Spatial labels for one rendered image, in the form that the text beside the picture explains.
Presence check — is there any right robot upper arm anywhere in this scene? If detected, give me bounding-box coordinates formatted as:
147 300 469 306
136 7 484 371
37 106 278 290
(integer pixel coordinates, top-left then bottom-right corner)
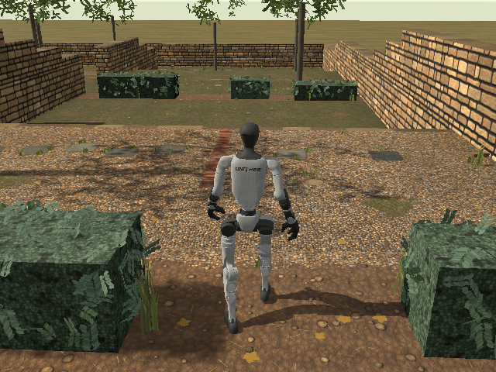
265 157 286 201

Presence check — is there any left robot forearm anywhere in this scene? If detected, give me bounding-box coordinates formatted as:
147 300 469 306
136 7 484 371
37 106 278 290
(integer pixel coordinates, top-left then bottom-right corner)
208 185 219 209

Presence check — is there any robot head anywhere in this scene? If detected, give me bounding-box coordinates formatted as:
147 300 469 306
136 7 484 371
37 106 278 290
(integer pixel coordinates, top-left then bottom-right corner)
236 122 262 160

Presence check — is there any robot right thigh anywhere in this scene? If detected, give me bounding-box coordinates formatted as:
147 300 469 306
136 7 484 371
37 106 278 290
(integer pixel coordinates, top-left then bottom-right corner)
258 215 274 258

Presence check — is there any left robot upper arm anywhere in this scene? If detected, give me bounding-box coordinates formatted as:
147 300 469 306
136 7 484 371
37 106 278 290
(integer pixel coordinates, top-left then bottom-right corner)
212 155 233 197

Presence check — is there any robot right hand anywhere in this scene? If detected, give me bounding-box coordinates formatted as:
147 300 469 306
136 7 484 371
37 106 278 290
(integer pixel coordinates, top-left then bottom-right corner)
281 220 299 241

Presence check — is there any robot left hand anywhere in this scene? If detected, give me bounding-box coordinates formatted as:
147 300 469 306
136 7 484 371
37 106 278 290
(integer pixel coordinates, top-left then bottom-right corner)
207 206 226 220

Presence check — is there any right robot forearm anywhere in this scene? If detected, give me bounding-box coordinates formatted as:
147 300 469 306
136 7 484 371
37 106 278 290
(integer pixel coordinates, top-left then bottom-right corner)
279 188 296 224

